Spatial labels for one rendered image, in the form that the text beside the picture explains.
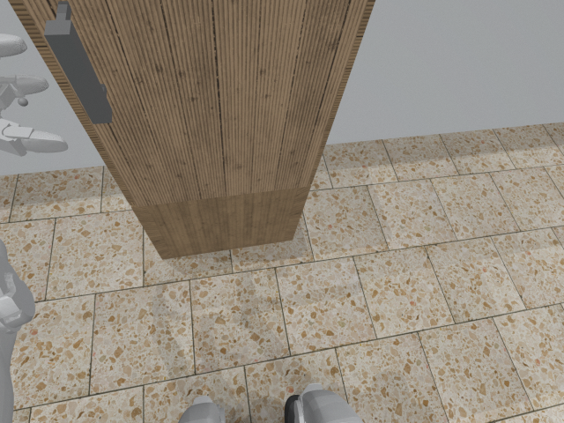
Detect cupboard door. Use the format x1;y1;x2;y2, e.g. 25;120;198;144
21;0;368;207

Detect left robot upper arm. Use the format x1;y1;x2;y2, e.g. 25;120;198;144
0;256;35;423

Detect handle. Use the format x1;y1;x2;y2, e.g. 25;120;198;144
44;1;112;124

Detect robot left shin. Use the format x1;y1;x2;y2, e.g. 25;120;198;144
193;396;213;405

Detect robot left hand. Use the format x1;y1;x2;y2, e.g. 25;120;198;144
0;33;68;157

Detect robot left thigh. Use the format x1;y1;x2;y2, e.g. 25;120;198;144
178;403;226;423

